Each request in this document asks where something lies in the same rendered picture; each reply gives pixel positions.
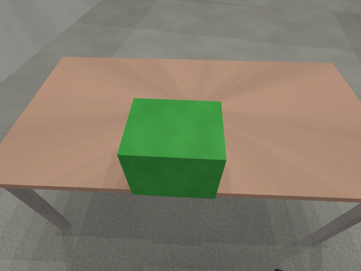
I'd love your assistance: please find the table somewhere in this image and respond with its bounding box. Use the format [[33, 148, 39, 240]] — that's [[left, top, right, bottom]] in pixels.
[[0, 56, 361, 242]]

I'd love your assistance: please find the carton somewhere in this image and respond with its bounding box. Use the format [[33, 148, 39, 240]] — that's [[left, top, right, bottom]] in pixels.
[[117, 98, 226, 199]]

